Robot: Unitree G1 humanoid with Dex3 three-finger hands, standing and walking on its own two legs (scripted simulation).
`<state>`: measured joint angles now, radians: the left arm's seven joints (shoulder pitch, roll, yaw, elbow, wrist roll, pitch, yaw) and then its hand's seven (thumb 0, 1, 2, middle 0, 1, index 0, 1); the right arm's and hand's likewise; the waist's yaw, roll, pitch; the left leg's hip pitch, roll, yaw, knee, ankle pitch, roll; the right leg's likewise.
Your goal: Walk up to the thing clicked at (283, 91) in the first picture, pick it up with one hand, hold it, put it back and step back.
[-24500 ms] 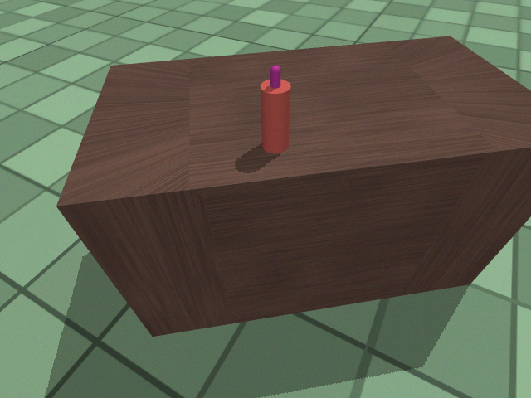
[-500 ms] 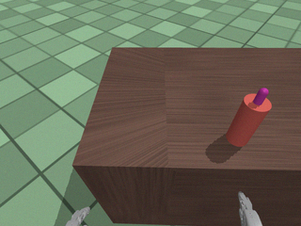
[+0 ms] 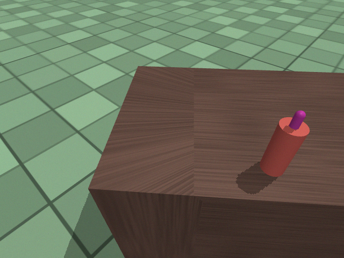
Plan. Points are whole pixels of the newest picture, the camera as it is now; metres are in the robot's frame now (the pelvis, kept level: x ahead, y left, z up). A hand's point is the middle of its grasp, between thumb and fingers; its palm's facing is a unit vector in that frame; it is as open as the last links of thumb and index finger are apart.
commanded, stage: home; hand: right
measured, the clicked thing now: (284, 142) +0.40 -0.26 +0.08
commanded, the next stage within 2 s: stand in 1.50 s
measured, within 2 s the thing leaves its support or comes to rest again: neither
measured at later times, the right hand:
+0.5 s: hand out of the picture +0.00 -0.28 -0.16, palm faces -0.09 +0.93 -0.35, open 17.4 cm
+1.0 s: hand out of the picture +0.06 -0.27 -0.15, palm faces -0.08 +0.93 -0.36, open 17.4 cm
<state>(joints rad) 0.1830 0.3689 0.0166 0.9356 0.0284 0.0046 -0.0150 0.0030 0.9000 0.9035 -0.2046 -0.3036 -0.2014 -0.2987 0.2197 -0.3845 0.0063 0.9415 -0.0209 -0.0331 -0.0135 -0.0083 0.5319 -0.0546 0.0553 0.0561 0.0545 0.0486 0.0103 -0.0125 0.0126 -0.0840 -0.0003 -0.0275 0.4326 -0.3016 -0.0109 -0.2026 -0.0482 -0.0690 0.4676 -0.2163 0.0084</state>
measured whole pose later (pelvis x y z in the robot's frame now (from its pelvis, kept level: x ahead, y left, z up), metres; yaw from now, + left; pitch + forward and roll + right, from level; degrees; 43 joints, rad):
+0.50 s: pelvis -0.03 -0.03 +0.00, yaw +0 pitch -3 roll +0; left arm 0.17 0.36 0.00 1.13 0.02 0.00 -0.03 0.00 0.90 0.90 -0.21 -0.30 -0.20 -0.30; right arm 0.23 -0.37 0.04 1.08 -0.02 -0.01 0.01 -0.01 0.52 -0.06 0.06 0.06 0.06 0.05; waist 0.01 0.01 0.04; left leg -0.11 0.04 -0.05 0.38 -0.23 -0.04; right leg -0.20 -0.01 -0.09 0.37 -0.13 -0.03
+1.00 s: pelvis -0.01 -0.01 +0.01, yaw +1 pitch -2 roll +0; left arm 0.10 0.35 0.00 1.14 0.01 0.00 -0.02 0.00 0.90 0.90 -0.21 -0.30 -0.20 -0.30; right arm 0.16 -0.37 0.04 1.08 -0.01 -0.02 -0.01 0.00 0.52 -0.06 0.06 0.06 0.06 0.05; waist 0.01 0.01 0.04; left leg -0.07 0.02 -0.05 0.35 -0.25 -0.03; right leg -0.17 -0.03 -0.09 0.36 -0.16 -0.01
